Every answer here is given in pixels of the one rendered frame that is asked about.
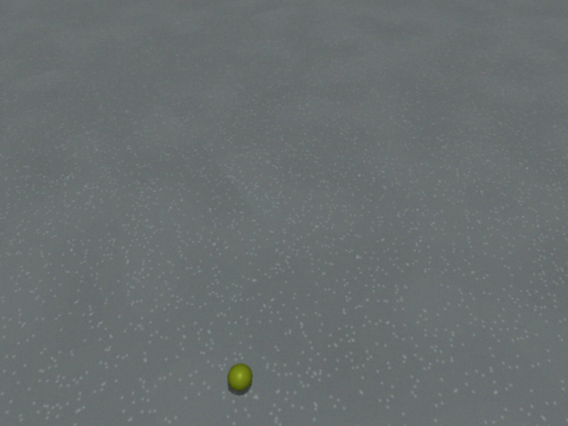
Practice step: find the ball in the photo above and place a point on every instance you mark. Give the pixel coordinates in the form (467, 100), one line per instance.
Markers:
(239, 377)

